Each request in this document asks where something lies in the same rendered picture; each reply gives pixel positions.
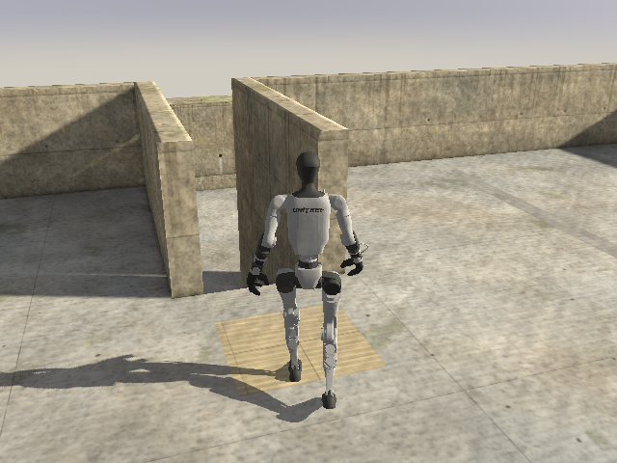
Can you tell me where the robot right hand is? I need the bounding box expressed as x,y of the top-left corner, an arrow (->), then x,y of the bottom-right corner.
340,259 -> 363,276

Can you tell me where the robot left forearm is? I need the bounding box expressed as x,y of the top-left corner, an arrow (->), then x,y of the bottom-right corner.
250,233 -> 271,275

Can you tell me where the robot right upper arm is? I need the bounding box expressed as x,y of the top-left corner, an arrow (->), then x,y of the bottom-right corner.
329,194 -> 356,246

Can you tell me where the right robot shin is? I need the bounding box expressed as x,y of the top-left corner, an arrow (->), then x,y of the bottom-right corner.
323,328 -> 337,396

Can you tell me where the robot left upper arm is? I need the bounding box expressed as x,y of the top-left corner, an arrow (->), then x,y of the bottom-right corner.
261,194 -> 288,248

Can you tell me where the robot right forearm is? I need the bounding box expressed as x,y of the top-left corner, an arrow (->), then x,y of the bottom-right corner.
345,231 -> 362,263

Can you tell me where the robot left hand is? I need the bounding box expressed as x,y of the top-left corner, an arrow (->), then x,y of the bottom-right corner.
247,272 -> 269,296

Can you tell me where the robot right foot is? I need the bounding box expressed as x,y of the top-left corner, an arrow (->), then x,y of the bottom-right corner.
321,391 -> 336,409

